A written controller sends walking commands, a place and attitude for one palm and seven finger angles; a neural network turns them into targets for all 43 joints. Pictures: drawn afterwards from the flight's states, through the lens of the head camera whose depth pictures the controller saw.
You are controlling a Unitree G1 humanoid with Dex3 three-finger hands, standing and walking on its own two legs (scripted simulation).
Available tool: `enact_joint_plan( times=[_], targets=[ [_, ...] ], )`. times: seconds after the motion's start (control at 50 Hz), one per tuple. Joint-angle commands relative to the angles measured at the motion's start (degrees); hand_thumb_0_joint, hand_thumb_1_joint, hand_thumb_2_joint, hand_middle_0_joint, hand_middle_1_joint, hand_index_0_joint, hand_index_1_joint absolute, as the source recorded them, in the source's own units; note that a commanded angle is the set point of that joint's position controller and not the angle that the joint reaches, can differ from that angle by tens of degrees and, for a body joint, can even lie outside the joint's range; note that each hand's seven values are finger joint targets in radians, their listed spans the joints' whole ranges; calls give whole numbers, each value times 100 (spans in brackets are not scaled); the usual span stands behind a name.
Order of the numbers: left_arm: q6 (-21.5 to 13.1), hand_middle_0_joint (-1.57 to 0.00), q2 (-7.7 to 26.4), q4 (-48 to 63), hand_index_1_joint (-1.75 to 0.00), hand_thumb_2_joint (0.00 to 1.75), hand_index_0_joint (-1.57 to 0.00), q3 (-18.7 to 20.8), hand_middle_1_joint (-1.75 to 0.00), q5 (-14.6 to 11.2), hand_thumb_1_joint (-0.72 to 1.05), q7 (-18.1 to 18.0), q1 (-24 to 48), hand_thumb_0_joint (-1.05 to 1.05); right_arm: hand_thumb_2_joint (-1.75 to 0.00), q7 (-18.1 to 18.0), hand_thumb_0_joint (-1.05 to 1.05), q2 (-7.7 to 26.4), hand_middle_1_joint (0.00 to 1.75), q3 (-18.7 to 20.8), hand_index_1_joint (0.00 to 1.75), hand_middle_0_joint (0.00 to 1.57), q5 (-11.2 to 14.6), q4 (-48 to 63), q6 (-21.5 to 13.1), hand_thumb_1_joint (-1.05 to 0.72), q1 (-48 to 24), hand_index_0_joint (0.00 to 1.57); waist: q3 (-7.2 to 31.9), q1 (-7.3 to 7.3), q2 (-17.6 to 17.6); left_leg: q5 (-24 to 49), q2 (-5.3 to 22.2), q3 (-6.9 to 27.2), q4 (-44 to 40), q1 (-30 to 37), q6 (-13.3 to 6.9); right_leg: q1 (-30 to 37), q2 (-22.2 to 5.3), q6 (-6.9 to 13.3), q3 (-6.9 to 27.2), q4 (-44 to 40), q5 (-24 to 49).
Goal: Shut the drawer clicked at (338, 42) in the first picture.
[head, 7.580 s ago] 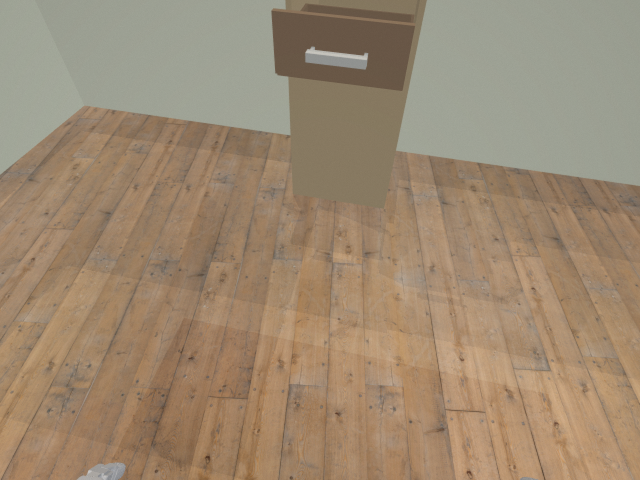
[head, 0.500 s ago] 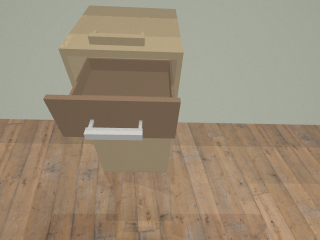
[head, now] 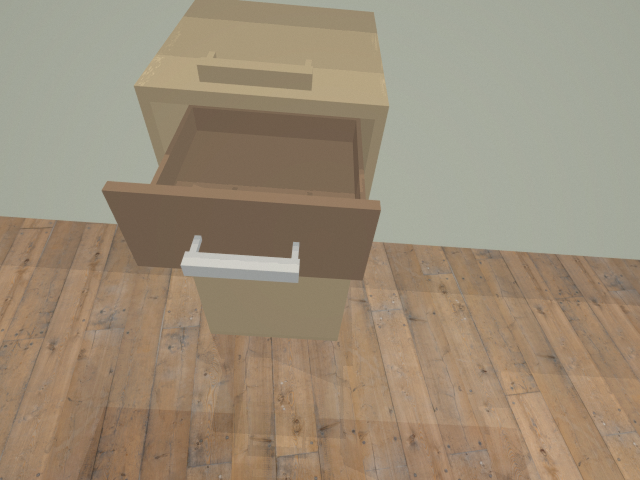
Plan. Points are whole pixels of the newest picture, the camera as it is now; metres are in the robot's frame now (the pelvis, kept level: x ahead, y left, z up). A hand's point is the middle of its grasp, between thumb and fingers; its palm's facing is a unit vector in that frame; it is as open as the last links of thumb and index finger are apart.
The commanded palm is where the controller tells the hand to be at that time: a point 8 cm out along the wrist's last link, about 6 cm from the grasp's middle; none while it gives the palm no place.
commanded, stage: look again from close up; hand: left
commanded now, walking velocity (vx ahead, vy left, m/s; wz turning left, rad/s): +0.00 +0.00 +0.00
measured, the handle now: (244, 255) +0.42 +0.15 +0.01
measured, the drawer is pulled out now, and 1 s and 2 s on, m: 0.23 0.23 0.23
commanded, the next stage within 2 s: shuffle to correct the standing spot in 0.26 s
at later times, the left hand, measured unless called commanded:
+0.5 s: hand out of the picture +0.00 +0.17 -0.18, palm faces +0.00 -0.98 -0.18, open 7.3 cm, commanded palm none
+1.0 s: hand out of the picture +0.00 +0.09 -0.19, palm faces +0.10 -0.99 -0.14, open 7.3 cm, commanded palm none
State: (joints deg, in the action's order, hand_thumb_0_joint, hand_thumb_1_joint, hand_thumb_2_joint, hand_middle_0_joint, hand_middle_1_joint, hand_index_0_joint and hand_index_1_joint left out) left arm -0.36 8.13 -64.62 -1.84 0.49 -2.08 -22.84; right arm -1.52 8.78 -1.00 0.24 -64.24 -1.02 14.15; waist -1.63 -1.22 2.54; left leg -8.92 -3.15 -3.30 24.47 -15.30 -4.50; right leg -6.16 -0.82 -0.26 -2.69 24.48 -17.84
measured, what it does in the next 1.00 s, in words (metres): shifts its weight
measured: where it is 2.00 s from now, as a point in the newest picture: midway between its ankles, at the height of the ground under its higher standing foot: outside the picture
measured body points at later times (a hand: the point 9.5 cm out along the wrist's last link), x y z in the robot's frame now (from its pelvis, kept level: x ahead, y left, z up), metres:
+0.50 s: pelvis +0.02 +0.00 +0.00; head +0.03 +0.01 +0.45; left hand +0.01 +0.22 -0.17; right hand +0.02 -0.23 -0.15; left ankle +0.05 +0.07 -0.74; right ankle -0.05 -0.12 -0.74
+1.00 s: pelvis +0.05 -0.05 -0.01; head +0.06 -0.05 +0.44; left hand -0.01 +0.14 -0.17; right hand +0.08 -0.28 -0.16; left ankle +0.07 +0.06 -0.74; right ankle -0.04 -0.12 -0.73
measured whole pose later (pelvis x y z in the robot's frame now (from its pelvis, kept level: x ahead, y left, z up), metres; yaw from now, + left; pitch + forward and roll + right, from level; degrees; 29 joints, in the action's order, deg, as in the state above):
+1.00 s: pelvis +0.05 -0.05 -0.01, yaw +2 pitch -2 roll +1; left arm 0.7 5.2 -63.3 -0.4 0.3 -2.7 -21.6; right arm -3.4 8.4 0.1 0.0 -62.6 -0.5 13.9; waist -2.3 -0.9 1.6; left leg -15.0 0.5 -4.4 32.0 -15.1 -1.0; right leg -6.1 1.1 0.7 -6.1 35.0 -23.2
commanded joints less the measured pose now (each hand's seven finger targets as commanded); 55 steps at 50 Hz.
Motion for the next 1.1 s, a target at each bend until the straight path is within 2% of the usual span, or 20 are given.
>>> enact_joint_plan(
  times=[0.0,0.34,0.38,0.48,0.56,0.6,0.66,0.68,0.7,0.72,0.76,0.82,0.84,0.88,0.9,0.94,0.96,0.98,1.06,1.08],
  targets=[
    [-91,-20,503,135,-30,90,-20,86,-30,16,90,-64,-469,0,-90,-34,0,552,30,95,30,20,-17,124,-80,-90,272,20,-309,78,-267,12,855,1068,-597,422,6,-694,-462,207,552,-562,206],
    [-80,-20,676,275,-30,90,-20,153,-30,8,90,-51,-149,0,-90,-41,0,688,30,103,30,20,-40,130,-130,-90,231,20,-120,55,-250,569,890,1070,-593,565,17,-463,-525,194,549,-529,491],
    [-54,-20,545,183,-30,90,-20,127,-30,-3,90,-40,-228,0,-90,-40,0,574,30,76,30,20,-58,42,-101,-90,339,20,-52,88,-207,199,922,1072,-586,646,28,-467,-468,172,437,-476,223],
    [58,-20,534,224,-30,90,-20,173,-30,73,90,34,-219,0,-90,-73,0,789,30,199,30,20,-103,-13,-15,-90,509,20,-340,165,-554,-1351,1373,1843,-1097,417,-252,-991,-158,243,118,232,-577],
    [84,-20,522,312,-30,90,-20,226,-30,100,90,98,-189,0,-90,-128,0,919,30,296,30,20,-122,17,-20,-90,710,20,-106,185,-732,-1072,1738,2255,-1017,618,-576,-1384,-100,279,131,744,-767],
    [66,-20,477,325,-30,90,-20,252,-30,96,90,123,-223,0,-90,-144,0,899,30,318,30,20,-125,47,-28,-90,692,20,-12,135,-565,-750,1721,2122,-773,417,-586,-1125,-104,299,166,459,-610],
    [36,-20,534,240,-30,90,-20,287,-30,73,90,108,-473,0,-90,-111,0,686,30,284,30,20,-118,135,-44,-90,458,20,-152,-1,-240,-906,1135,1266,-190,-756,-177,-50,-382,422,423,-303,-277],
    [17,-20,578,197,-30,90,-20,298,-30,67,90,79,-600,0,-90,-94,0,517,30,225,30,20,-107,165,-57,-90,343,20,-249,-70,255,-672,715,606,412,-1102,11,256,-653,525,769,-646,-76],
    [-15,-20,666,161,-30,90,-20,317,-30,61,90,26,-702,0,-90,-83,0,288,30,159,30,20,-104,228,-56,-90,235,20,-323,-73,885,-818,374,31,1033,-1298,187,387,-1090,613,1193,-928,925],
    [-70,-20,594,145,-30,90,-20,291,-30,47,90,-23,-746,0,-90,-85,0,240,30,123,30,20,-127,271,-43,-90,46,20,-573,-108,727,-1518,418,-18,1525,-1413,259,270,-1456,681,1288,-844,2828],
    [-176,-20,524,73,-30,90,-20,221,-30,52,90,-75,-685,0,-90,-105,0,91,30,53,30,20,-87,168,-42,-90,167,20,-287,16,118,-1691,559,131,1806,-1232,294,661,-1466,686,888,-218,5760],
    [-203,-20,648,139,-30,90,-20,227,-30,18,90,-120,-498,0,-90,-152,0,172,30,64,30,20,-16,97,-28,-90,390,20,-56,181,125,-1101,425,-53,962,-585,326,689,-1292,439,532,405,7181],
    [-174,-20,719,197,-30,90,-20,246,-30,-24,90,-120,-370,0,-90,-173,0,215,30,90,30,20,-10,47,-1,-90,588,20,49,290,136,-209,386,-105,591,-60,304,420,-1144,310,402,649,6905],
    [-95,-20,687,314,-30,90,-20,311,-30,-56,90,-144,-328,0,-90,-209,0,455,30,175,30,20,-56,17,22,-90,868,20,171,304,-143,2484,775,73,743,986,64,-474,-759,-39,209,958,5233],
    [-46,-20,571,382,-30,90,-20,311,-30,-6,90,-177,-305,0,-90,-204,0,500,30,220,30,20,-51,50,52,-90,941,20,-52,314,-204,3132,992,176,766,1043,-56,-806,-591,-111,131,949,4106],
    [14,-20,438,453,-30,90,-20,323,-30,-12,90,-197,-251,0,-90,-224,0,533,30,225,30,20,-30,169,56,-90,684,20,-159,134,-845,3745,1327,662,563,852,-295,-907,-426,-144,128,732,1838],
    [37,-20,404,437,-30,90,-20,328,-30,-3,90,-190,-317,0,-90,-222,0,532,30,224,30,20,-25,267,57,-90,480,20,-230,41,-812,3431,1312,759,485,640,-288,-803,-433,-90,201,470,1356],
    [41,-20,432,410,-30,90,-20,343,-30,6,90,-180,-378,0,-90,-213,0,504,30,232,30,20,-22,371,65,-90,325,20,-249,-5,-562,2828,1175,729,500,417,-204,-621,-506,-50,329,207,1641],
    [-8,-20,616,398,-30,90,-20,375,-30,56,90,-203,-635,0,-90,-131,0,303,30,216,30,20,-48,577,117,-90,128,20,185,-65,283,576,616,178,844,-221,211,301,-1178,57,770,79,4382],
    [-24,-20,604,385,-30,90,-20,367,-30,57,90,-202,-643,0,-90,-121,0,263,30,212,30,20,-58,603,149,-90,-11,20,80,-106,600,-468,483,90,1013,-515,307,428,-1331,99,822,103,5083]
  ],
)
